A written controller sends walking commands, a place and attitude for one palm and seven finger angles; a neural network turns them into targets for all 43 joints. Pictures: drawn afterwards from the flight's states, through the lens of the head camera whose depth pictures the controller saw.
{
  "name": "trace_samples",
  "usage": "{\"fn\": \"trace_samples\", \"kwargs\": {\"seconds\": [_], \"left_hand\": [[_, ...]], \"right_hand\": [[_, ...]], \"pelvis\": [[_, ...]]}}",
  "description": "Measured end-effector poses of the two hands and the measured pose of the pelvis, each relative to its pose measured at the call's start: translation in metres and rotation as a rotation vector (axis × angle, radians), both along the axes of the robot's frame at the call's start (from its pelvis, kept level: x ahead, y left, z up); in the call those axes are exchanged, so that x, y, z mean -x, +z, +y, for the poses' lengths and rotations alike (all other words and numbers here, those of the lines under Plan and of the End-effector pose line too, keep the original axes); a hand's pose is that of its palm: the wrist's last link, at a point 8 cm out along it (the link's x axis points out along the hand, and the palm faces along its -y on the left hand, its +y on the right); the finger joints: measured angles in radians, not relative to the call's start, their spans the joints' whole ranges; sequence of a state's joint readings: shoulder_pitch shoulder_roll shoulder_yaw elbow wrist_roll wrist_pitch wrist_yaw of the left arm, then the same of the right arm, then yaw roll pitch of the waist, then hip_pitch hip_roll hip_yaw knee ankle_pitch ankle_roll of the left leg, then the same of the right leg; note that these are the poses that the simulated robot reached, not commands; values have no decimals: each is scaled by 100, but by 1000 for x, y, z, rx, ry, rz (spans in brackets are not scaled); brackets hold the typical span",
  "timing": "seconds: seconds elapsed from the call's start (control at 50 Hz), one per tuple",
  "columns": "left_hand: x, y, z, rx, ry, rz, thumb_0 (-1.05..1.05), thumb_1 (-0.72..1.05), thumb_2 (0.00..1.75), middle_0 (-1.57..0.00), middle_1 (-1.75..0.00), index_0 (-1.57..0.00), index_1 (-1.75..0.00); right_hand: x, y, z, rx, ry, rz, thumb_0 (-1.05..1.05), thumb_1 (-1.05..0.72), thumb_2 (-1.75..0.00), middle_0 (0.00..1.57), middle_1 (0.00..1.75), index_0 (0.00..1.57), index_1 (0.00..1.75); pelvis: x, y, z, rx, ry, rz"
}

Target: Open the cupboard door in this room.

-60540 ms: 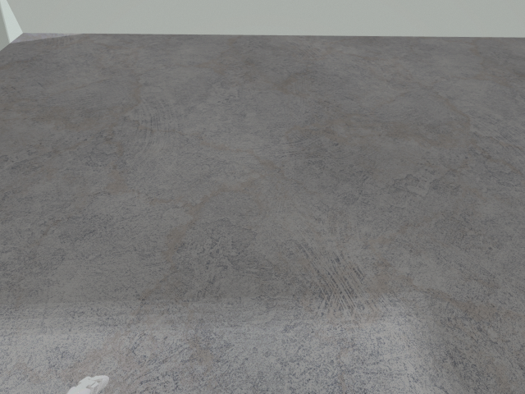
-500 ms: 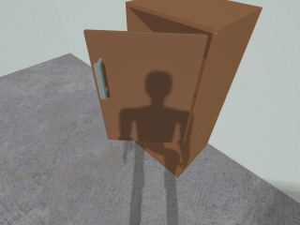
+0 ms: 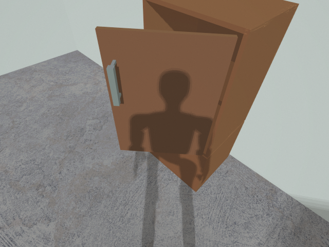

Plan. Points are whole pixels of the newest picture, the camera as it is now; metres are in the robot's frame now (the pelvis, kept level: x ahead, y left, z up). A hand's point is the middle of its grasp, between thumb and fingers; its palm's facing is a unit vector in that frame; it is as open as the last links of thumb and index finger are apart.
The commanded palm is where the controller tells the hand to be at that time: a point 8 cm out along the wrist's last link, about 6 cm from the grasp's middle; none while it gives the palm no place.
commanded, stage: shuffle to correct the standing spot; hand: left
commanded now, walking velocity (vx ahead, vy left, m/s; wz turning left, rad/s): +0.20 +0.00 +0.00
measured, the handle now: (115, 83) +0.60 +0.21 +0.08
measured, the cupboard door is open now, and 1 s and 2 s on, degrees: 41 41 41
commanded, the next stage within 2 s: come to a stop and stand still in 0.08 s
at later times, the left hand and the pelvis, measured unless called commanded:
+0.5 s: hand out of the picture +0.07 +0.18 -0.17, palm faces +0.04 -0.98 -0.19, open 7.3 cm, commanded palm none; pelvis +0.06 +0.01 +0.01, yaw -1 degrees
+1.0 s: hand out of the picture +0.05 +0.19 -0.17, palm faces +0.00 -0.98 -0.22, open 7.3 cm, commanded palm none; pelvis +0.00 +0.00 +0.00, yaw +0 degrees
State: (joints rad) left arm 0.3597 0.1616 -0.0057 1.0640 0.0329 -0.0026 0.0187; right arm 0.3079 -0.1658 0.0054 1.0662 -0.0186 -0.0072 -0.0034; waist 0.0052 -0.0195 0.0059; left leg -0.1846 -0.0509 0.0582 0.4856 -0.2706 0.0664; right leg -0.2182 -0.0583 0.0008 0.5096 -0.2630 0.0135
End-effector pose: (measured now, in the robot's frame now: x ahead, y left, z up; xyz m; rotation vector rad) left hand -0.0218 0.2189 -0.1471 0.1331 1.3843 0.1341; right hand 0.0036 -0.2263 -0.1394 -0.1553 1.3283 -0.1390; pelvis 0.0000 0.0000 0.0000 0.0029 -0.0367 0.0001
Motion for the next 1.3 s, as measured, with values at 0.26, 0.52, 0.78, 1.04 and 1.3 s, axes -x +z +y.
{"fn": "trace_samples", "kwargs": {"seconds": [0.26, 0.52, 0.78, 1.04, 1.3], "left_hand": [[-3, -13, -16, 47, 71, 93, 0, 91, 90, -20, -30, -20, -30], [-95, 7, 11, -24, 9, -56, 0, 91, 90, -20, -30, -20, -30], [-112, 3, 14, -61, -77, -188, 0, 91, 90, -19, -30, -20, -30], [-49, 9, 20, -54, -42, -139, 0, 91, 90, -20, -30, -21, -30], [15, 6, 7, -30, 8, 26, 1, 91, 90, -20, -30, -20, -30]], "right_hand": [[-39, -1, 0, 22, -2, 31, 1, -91, -89, 19, 30, 20, 29], [-64, 10, 8, 46, -58, 6, 1, -93, -89, 20, 30, 21, 30], [-56, 1, -17, 43, -57, -89, 1, -92, -89, 20, 30, 21, 30], [-46, 9, -14, 32, 14, -149, 1, -91, -89, 20, 30, 20, 30], [-5, 4, -13, 16, 3, -12, 1, -91, -89, 20, 30, 20, 30]], "pelvis": [[-47, -7, -1, 14, 0, 27], [-59, 7, 8, 13, -13, 14], [-23, -8, -3, 26, -3, -7], [2, -2, 1, 11, -2, -7], [3, 2, -4, 10, 8, 10]]}}
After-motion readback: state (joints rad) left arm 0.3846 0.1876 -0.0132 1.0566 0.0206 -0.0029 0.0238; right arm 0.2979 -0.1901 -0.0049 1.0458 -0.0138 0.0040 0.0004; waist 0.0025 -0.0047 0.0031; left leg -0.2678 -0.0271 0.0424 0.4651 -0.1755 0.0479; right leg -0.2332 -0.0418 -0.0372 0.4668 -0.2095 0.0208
